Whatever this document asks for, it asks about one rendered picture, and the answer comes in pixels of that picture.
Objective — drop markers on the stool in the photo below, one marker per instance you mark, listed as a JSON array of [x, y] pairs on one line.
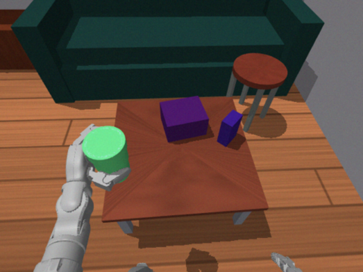
[[259, 71]]

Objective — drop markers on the sofa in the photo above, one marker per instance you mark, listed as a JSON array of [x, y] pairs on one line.
[[148, 49]]

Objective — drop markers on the right robot hand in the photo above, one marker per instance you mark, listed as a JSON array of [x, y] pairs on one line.
[[285, 263]]

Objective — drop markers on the coffee table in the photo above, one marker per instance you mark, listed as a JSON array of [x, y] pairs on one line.
[[189, 177]]

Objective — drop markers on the left robot hand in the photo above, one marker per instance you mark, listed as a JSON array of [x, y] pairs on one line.
[[79, 168]]

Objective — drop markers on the left robot arm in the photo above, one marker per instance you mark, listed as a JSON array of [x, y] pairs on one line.
[[68, 241]]

